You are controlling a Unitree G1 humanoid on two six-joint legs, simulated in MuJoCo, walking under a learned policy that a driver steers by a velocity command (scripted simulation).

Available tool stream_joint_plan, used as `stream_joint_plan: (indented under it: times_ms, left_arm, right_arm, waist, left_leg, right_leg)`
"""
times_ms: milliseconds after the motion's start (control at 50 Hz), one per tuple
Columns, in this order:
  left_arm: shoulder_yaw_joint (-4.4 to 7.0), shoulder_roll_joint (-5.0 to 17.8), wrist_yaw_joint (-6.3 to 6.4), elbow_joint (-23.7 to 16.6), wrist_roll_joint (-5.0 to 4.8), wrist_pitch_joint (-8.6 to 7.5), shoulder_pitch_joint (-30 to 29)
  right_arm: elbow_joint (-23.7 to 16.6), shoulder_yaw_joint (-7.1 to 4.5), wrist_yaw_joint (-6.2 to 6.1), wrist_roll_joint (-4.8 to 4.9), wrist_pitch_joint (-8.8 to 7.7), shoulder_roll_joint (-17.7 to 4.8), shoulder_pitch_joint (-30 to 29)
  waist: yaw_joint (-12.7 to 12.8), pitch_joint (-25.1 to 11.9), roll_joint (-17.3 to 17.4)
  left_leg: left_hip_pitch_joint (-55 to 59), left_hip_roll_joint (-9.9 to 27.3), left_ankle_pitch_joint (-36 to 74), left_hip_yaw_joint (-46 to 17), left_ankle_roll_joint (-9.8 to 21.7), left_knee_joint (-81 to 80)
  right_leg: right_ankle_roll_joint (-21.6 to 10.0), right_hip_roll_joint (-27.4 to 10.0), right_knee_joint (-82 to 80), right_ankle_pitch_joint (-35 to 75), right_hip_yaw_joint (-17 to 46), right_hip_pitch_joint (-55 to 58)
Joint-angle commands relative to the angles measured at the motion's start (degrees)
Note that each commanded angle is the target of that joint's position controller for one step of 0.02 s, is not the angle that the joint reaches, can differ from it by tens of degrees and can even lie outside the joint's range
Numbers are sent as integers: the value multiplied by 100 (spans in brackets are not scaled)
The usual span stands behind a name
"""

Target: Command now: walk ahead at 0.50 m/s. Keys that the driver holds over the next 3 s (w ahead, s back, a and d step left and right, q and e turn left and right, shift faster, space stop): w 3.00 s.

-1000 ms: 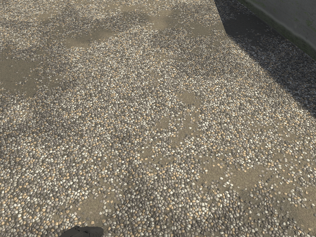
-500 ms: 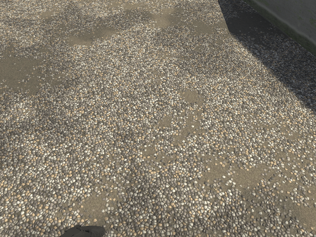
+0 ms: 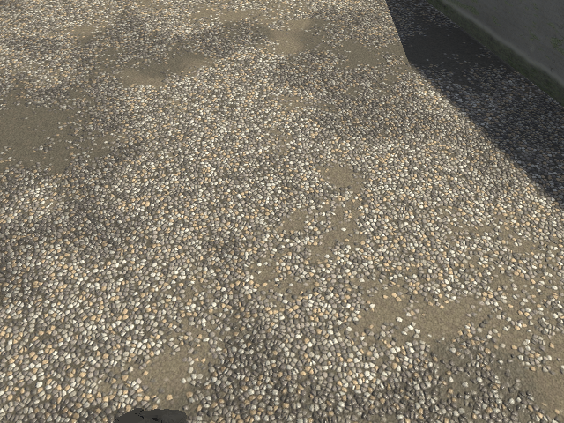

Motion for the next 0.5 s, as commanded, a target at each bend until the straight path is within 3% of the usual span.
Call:
stream_joint_plan:
  times_ms: [20, 40, 60, 80, 100, 120, 140, 160, 180, 200, 220, 240, 260, 280, 320, 340, 360, 400, 420, 440, 460, 480, 500]
  left_arm:
    - [113, 370, -61, -611, 68, -126, -635]
    - [119, 397, 23, -460, 33, -134, -322]
    - [119, 416, 40, -514, 7, -119, -533]
    - [111, 380, -35, -653, 30, -136, -810]
    - [114, 357, -54, -601, 81, -149, -643]
    - [117, 391, 26, -461, 25, -137, -343]
    - [115, 409, 41, -515, -5, -113, -552]
    - [116, 408, 48, -554, -14, -99, -621]
    - [103, 373, -35, -665, 9, -118, -828]
    - [110, 358, -56, -606, 68, -134, -633]
    - [114, 390, 27, -459, 27, -134, -327]
    - [115, 409, 43, -514, 2, -119, -533]
    - [116, 408, 49, -553, -9, -105, -609]
    - [103, 373, -33, -664, 12, -123, -819]
    - [113, 371, -58, -565, 99, -155, -557]
    - [116, 381, 32, -440, 30, -155, -293]
    - [111, 390, 46, -504, -3, -133, -535]
    - [113, 410, 49, -569, -23, -87, -650]
    - [100, 377, -35, -669, -5, -107, -816]
    - [106, 355, -56, -606, 69, -133, -612]
    - [112, 382, 28, -455, 35, -141, -295]
    - [113, 401, 44, -510, 9, -126, -507]
    - [114, 399, 50, -548, -3, -112, -586]
  right_arm:
    - [-576, -137, -15, -15, -54, -491, -526]
    - [-455, -123, -17, -14, -109, -395, -195]
    - [-482, -86, -6, -3, -120, -325, -264]
    - [-596, -101, -18, 5, -71, -420, -571]
    - [-575, -144, -22, -6, -52, -496, -535]
    - [-469, -126, -21, -2, -100, -394, -242]
    - [-497, -83, -9, -2, -106, -308, -301]
    - [-492, -76, -3, -9, -121, -302, -328]
    - [-609, -98, -12, 5, -73, -417, -606]
    - [-583, -139, -17, -10, -52, -492, -536]
    - [-464, -119, -17, -12, -103, -385, -210]
    - [-491, -83, -6, -6, -115, -313, -267]
    - [-487, -75, -2, -8, -128, -309, -309]
    - [-606, -99, -13, 6, -78, -425, -596]
    - [-577, -142, -22, -15, -42, -488, -471]
    - [-463, -120, -22, -12, -102, -371, -180]
    - [-490, -80, -8, -4, -112, -292, -273]
    - [-497, -77, 2, -1, -129, -312, -355]
    - [-620, -95, -10, 3, -76, -419, -618]
    - [-581, -130, -14, -18, -57, -482, -511]
    - [-457, -116, -15, -14, -111, -387, -175]
    - [-485, -80, -4, -3, -122, -316, -247]
    - [-484, -73, 0, -4, -134, -312, -298]
  waist:
    - [98, -302, 183]
    - [-17, -746, 38]
    - [-54, -398, -73]
    - [54, -97, 85]
    - [99, -353, 179]
    - [-13, -723, 23]
    - [-56, -371, -104]
    - [-51, -298, -131]
    - [54, -38, 72]
    - [100, -310, 170]
    - [-19, -721, 10]
    - [-59, -388, -105]
    - [-50, -296, -124]
    - [55, -34, 83]
    - [92, -414, 158]
    - [-25, -849, 5]
    - [-61, -458, -108]
    - [-51, -203, -139]
    - [57, 22, 77]
    - [98, -302, 177]
    - [-16, -744, 35]
    - [-53, -393, -72]
    - [-44, -297, -93]
  left_leg:
    - [464, 411, 2100, -539, 193, -379]
    - [691, 293, 1051, -370, 192, -380]
    - [513, 232, 860, -333, 180, -422]
    - [345, 369, 1911, -506, 180, -441]
    - [463, 423, 2132, -558, 213, -390]
    - [646, 270, 1009, -349, 184, -375]
    - [471, 208, 800, -305, 162, -406]
    - [440, 194, 722, -297, 163, -413]
    - [300, 320, 1813, -470, 157, -415]
    - [436, 391, 2064, -535, 192, -373]
    - [656, 272, 1003, -356, 183, -367]
    - [491, 211, 822, -322, 169, -404]
    - [444, 200, 747, -312, 172, -416]
    - [304, 327, 1847, -487, 167, -418]
    - [503, 429, 2240, -569, 213, -352]
    - [707, 287, 1058, -367, 185, -364]
    - [500, 206, 802, -316, 167, -401]
    - [390, 161, 670, -288, 158, -393]
    - [275, 300, 1796, -467, 145, -403]
    - [439, 399, 2099, -560, 197, -373]
    - [667, 283, 1048, -392, 197, -376]
    - [488, 222, 860, -356, 185, -418]
    - [437, 209, 783, -345, 187, -430]
  right_leg:
    - [-11, -536, -499, 2202, 378, -480]
    - [-17, -515, -738, 1260, 546, -242]
    - [-27, -538, -837, 1109, 616, -384]
    - [-14, -547, -542, 2092, 404, -522]
    - [-9, -538, -482, 2260, 353, -404]
    - [-15, -533, -738, 1321, 538, -225]
    - [-30, -560, -848, 1141, 630, -394]
    - [-46, -585, -905, 1044, 698, -439]
    - [-24, -581, -583, 2094, 429, -545]
    - [-11, -551, -498, 2242, 360, -446]
    - [-21, -536, -744, 1280, 547, -252]
    - [-33, -560, -847, 1117, 624, -391]
    - [-46, -583, -899, 1031, 685, -442]
    - [-23, -580, -574, 2084, 419, -548]
    - [-2, -535, -451, 2309, 312, -415]
    - [-12, -529, -709, 1326, 506, -176]
    - [-33, -566, -826, 1152, 607, -334]
    - [-56, -631, -958, 986, 731, -501]
    - [-22, -598, -611, 2044, 429, -608]
    - [-12, -554, -487, 2195, 349, -476]
    - [-17, -534, -728, 1241, 516, -240]
    - [-26, -556, -827, 1090, 585, -385]
    - [-39, -579, -876, 1014, 644, -433]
